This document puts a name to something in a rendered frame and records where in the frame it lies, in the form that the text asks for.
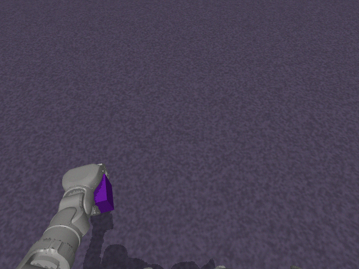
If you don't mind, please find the left robot arm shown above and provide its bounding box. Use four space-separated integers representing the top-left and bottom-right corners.
16 185 94 269

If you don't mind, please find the cube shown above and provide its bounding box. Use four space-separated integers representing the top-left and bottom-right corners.
94 174 114 213

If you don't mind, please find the left robot hand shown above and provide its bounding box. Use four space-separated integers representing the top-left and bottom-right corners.
62 163 109 216

